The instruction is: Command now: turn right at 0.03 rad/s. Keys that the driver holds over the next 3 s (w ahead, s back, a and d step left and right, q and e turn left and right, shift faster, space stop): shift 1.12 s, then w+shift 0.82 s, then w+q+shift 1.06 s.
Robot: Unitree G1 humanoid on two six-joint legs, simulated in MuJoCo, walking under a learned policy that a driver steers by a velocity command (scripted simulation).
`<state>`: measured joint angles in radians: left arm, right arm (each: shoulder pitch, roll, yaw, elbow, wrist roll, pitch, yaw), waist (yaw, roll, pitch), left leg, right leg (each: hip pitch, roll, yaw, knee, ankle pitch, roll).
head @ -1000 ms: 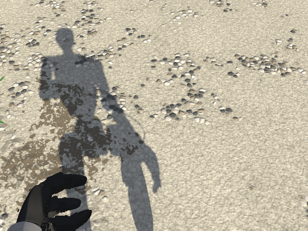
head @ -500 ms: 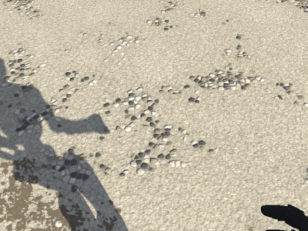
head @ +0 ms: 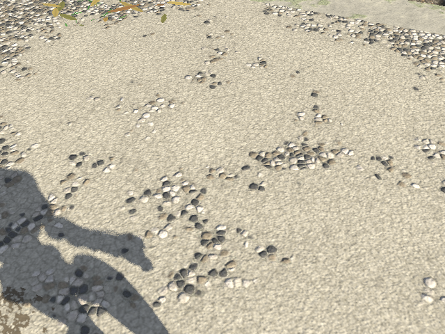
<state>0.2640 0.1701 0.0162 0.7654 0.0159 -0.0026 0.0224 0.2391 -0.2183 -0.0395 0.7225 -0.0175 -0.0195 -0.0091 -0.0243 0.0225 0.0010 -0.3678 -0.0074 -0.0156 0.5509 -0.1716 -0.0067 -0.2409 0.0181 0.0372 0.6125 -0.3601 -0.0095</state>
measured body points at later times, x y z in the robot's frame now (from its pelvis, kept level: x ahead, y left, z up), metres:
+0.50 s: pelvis +0.04 -0.01 +0.00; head +0.05 -0.01 +0.45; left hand +0.11 +0.23 -0.13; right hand +0.16 -0.25 -0.13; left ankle +0.08 +0.12 -0.73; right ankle -0.02 -0.12 -0.73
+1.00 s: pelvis +0.04 -0.01 +0.01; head +0.05 -0.01 +0.46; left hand +0.05 +0.23 -0.14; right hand +0.10 -0.26 -0.14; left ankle +0.08 +0.12 -0.73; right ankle -0.02 -0.12 -0.73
